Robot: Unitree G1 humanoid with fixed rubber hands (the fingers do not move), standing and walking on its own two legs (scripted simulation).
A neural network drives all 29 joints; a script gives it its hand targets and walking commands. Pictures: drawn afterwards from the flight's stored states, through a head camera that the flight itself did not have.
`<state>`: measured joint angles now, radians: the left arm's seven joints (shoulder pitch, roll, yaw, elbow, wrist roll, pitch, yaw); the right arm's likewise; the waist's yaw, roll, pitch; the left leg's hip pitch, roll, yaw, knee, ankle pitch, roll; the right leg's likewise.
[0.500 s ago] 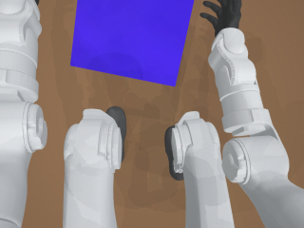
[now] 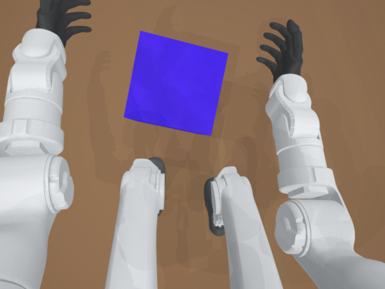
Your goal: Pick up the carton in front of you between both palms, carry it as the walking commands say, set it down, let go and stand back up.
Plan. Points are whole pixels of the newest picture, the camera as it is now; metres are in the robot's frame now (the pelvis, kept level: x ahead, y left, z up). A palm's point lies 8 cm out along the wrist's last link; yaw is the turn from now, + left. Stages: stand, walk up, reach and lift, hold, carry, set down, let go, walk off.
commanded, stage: set down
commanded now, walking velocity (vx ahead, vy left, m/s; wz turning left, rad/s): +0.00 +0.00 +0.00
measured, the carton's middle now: (175, 93) +0.48 +0.07 -0.39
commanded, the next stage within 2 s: let go in 0.34 s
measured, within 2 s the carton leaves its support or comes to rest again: neither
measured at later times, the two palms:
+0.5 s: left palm out of the picture +0.49 +0.29 +0.02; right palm (344, 56) +0.47 -0.12 +0.03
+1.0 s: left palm out of the picture +0.33 +0.26 +0.14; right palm out of the picture +0.35 -0.20 +0.15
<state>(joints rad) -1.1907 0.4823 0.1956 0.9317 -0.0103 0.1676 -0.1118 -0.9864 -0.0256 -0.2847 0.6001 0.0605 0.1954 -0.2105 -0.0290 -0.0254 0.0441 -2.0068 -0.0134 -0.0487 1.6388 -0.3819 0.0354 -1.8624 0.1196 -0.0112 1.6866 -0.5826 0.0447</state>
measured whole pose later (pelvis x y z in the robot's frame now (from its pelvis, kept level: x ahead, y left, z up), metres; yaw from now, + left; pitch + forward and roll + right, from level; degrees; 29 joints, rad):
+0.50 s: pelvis +0.03 +0.01 +0.13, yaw +4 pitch +40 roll -5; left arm -0.99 0.36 0.26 0.90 0.11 0.14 -0.09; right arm -0.76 -0.02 -0.31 0.61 -0.04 0.14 -0.11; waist -0.04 -0.01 -0.05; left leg -1.56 -0.05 -0.05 1.11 -0.25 0.04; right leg -1.42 0.07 0.02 1.15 -0.43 0.04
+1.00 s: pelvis +0.11 +0.00 +0.23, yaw +6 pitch +18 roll +0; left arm -0.07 0.23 0.13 0.56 0.01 0.00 -0.03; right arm 0.01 -0.16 -0.07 0.49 0.00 0.00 0.05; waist -0.04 -0.03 -0.02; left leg -0.70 -0.04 -0.04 0.62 -0.22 0.02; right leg -0.58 0.05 0.06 0.64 -0.37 0.00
